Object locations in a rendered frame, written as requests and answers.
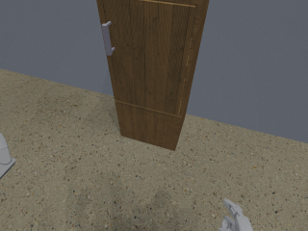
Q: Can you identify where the cupboard door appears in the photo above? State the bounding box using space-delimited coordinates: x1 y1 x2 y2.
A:
98 0 196 116

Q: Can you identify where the left robot hand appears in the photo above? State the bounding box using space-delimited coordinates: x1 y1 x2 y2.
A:
0 133 16 179

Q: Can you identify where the right robot hand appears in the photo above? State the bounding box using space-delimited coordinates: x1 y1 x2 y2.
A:
218 198 254 231

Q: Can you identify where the handle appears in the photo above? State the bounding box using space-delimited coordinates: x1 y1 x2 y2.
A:
101 21 115 56

